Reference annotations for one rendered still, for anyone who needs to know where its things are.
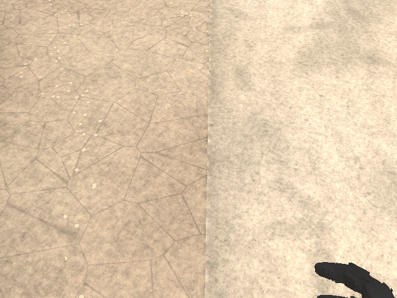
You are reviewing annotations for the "right robot hand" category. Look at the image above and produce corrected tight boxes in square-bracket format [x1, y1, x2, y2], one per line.
[314, 262, 395, 298]

